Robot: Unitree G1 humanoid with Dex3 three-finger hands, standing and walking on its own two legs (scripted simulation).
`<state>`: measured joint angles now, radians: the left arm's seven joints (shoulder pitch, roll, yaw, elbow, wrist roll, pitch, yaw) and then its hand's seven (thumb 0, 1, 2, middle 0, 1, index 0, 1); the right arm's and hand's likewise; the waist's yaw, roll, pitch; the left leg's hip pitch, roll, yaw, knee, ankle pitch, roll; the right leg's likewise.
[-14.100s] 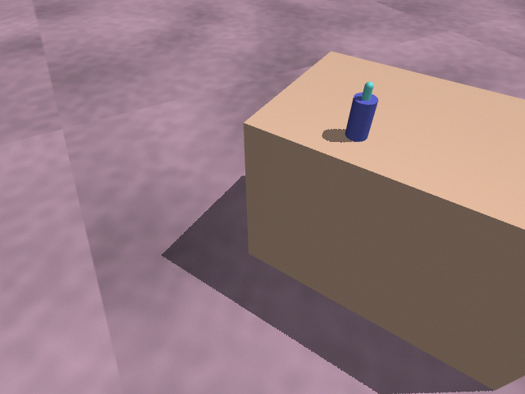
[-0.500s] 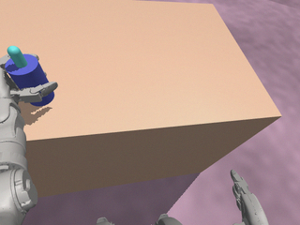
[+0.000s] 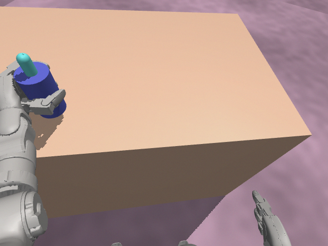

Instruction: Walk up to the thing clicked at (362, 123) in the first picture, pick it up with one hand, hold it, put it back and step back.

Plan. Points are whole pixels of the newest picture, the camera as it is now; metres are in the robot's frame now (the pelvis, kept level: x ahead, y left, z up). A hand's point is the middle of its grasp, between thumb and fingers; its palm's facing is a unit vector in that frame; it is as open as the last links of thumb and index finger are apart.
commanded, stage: settle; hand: left
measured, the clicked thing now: (39, 85) +0.49 +0.24 +0.10
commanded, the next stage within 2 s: lift in 0.68 s
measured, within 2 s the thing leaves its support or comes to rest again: neither
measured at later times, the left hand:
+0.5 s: hand (41, 81) +0.49 +0.23 +0.12, palm faces +0.23 -0.97 +0.00, open 9.3 cm
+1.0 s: hand (35, 71) +0.48 +0.23 +0.15, palm faces +0.22 -0.98 +0.00, open 9.3 cm
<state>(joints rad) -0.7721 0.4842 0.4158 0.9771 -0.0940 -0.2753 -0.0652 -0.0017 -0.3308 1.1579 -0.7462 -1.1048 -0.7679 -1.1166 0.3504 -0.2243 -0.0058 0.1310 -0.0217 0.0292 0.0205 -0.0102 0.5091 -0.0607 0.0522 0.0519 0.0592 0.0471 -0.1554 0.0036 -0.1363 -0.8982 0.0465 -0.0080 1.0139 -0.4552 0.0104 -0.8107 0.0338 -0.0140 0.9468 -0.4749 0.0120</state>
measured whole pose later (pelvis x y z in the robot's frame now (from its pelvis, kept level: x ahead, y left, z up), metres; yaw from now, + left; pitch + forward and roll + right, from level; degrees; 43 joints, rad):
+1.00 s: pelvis +0.01 +0.00 +0.02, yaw +0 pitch +15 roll -2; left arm -0.77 0.45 0.36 0.91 -0.12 -0.14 -0.05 0.00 -0.36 1.19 -0.74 -1.13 -0.76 -1.14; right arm 0.32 -0.24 -0.06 0.30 0.01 -0.01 -0.02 -0.01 0.52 -0.06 0.05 0.05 0.06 0.05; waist -0.11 0.02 -0.13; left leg -0.72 0.04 0.02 0.87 -0.41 0.02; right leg -0.64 0.03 0.01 0.81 -0.42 0.02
